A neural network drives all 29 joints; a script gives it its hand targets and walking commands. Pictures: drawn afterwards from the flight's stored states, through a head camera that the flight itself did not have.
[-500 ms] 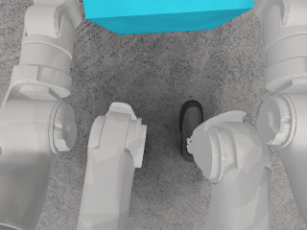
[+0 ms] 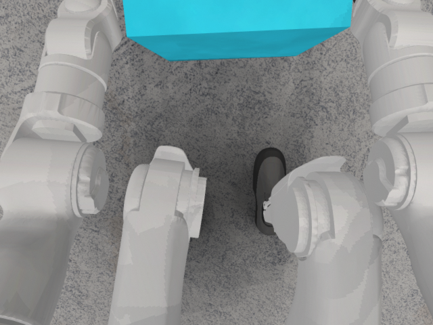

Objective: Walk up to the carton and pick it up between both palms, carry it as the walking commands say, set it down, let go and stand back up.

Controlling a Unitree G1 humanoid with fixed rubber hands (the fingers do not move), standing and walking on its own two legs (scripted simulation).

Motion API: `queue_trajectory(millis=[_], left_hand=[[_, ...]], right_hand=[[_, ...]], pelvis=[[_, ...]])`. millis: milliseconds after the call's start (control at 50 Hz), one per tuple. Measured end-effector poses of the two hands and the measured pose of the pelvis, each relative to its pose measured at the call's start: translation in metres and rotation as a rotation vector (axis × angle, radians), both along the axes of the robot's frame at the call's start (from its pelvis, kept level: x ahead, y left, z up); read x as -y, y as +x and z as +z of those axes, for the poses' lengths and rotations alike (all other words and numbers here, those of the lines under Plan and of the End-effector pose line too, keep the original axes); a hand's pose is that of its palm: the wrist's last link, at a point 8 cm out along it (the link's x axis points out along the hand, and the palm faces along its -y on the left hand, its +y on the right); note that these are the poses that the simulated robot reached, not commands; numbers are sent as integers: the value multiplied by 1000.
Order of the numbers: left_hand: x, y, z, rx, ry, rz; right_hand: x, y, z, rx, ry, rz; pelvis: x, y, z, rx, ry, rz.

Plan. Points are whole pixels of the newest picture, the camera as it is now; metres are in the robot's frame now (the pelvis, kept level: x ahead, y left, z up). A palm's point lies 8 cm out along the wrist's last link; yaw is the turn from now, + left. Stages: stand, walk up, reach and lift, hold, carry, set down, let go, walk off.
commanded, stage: set down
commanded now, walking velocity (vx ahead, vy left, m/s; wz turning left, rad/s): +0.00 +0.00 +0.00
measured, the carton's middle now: out of the picture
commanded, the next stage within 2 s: none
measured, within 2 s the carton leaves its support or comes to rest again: rests again in 0.12 s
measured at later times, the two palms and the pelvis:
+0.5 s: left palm out of the picture +0.54 +0.17 -0.17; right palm out of the picture +0.55 -0.18 -0.16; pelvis +0.01 -0.01 +0.00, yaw +0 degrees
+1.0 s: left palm out of the picture +0.54 +0.17 -0.17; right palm out of the picture +0.55 -0.18 -0.17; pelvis +0.01 +0.00 -0.01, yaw +0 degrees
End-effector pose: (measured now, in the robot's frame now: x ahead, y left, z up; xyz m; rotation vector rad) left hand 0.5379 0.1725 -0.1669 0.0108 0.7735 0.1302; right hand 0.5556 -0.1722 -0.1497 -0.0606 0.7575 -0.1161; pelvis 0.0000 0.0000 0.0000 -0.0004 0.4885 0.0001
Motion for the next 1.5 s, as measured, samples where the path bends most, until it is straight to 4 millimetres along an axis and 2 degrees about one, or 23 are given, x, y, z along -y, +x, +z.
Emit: queue_trajectory(millis=[540, 1080, 1320, 1500], left_hand=[[4, 6, -1, 1, -28, -19], [3, 5, -3, 35, -31, -44], [4, 5, -14, 16, 4, -35], [-11, 11, -18, 35, 37, -15]], right_hand=[[9, -4, -14, -31, 14, 1], [10, -4, -16, -26, 12, 8], [15, -6, -25, -11, -12, -33], [26, 4, -28, 14, -31, -38]], pelvis=[[5, 15, -5, -69, 1, -1], [5, 8, -8, -13, -3, -4], [5, 7, 2, -29, -9, 3], [9, 13, 0, -46, -8, 10]])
